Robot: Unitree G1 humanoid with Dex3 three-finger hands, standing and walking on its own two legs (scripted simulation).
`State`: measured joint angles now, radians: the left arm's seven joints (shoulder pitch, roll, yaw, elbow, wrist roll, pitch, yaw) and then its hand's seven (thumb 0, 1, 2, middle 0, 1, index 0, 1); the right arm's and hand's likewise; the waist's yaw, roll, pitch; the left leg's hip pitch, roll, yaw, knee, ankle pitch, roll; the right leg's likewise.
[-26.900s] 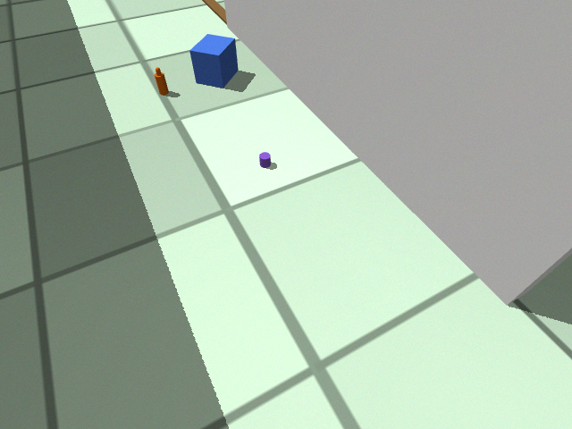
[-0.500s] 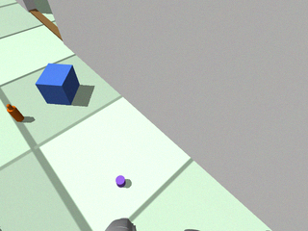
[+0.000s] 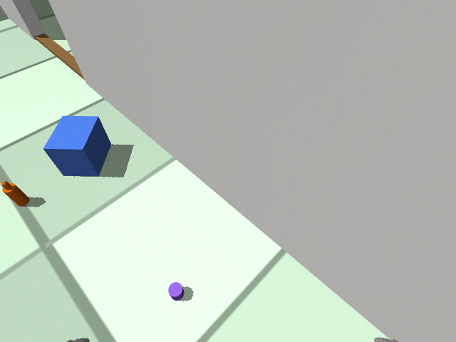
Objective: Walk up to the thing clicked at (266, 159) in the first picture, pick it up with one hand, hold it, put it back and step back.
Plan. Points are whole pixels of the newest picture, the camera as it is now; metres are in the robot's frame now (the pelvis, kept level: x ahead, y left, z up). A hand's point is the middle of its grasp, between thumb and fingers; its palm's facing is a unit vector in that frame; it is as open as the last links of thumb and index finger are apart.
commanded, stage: walk up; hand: left
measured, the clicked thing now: (176, 291) +0.40 +0.23 -0.73
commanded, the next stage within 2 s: stand in 1.04 s
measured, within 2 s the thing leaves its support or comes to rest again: neither
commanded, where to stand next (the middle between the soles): +0.02 -0.02 m, yaw +1 degrees
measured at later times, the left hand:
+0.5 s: hand out of the picture +0.10 +0.24 -0.14, palm faces +0.00 -0.95 -0.33, open 7.3 cm
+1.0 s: hand out of the picture +0.08 +0.24 -0.14, palm faces +0.01 -0.94 -0.33, open 7.3 cm
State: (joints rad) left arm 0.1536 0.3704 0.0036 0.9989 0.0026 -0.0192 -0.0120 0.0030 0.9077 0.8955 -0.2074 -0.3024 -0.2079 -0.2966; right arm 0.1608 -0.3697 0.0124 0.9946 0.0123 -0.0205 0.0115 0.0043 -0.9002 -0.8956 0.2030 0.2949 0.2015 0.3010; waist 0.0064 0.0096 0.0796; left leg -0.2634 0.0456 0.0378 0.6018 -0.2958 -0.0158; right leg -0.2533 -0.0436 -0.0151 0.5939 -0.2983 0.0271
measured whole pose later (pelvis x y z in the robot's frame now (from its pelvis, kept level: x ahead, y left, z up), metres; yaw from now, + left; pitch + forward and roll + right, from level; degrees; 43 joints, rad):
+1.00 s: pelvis +0.01 -0.01 +0.02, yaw +1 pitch -2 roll +0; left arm 0.09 0.34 0.02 1.16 0.01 0.00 -0.01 0.00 0.91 0.90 -0.21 -0.30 -0.21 -0.30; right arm 0.10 -0.35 0.00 1.16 0.00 -0.01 0.00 0.00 -0.90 -0.90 0.20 0.29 0.20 0.30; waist 0.00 0.01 0.05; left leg -0.12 0.05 0.03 0.33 -0.17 -0.03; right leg -0.11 -0.03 -0.04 0.32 -0.18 0.02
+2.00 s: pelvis +0.02 -0.01 +0.02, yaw +0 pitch -2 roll +0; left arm 0.12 0.35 0.00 1.12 0.01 -0.01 0.00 0.00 0.91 0.90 -0.21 -0.30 -0.21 -0.30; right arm 0.11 -0.35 0.00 1.14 -0.01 0.00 0.01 0.00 -0.90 -0.90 0.20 0.29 0.20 0.30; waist 0.00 0.01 0.05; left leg -0.10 0.05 0.04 0.31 -0.17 -0.04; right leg -0.10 -0.03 -0.03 0.33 -0.18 0.02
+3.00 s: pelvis +0.02 -0.01 +0.02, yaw +0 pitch -2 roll +0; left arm 0.12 0.35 0.00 1.12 0.01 -0.01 0.00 0.00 0.91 0.90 -0.21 -0.30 -0.21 -0.30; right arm 0.11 -0.35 0.00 1.13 -0.01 0.00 0.01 0.00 -0.90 -0.90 0.20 0.29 0.20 0.30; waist 0.00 0.00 0.05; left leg -0.09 0.06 0.04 0.31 -0.18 -0.04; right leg -0.10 -0.02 -0.02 0.32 -0.19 0.01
